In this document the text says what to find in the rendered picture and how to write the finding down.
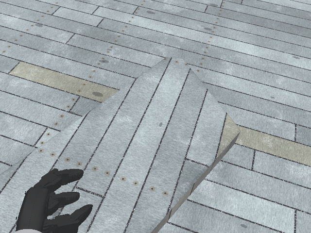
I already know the left robot hand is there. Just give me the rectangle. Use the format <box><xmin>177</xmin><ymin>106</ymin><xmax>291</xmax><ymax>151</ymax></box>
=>
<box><xmin>16</xmin><ymin>168</ymin><xmax>93</xmax><ymax>233</ymax></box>

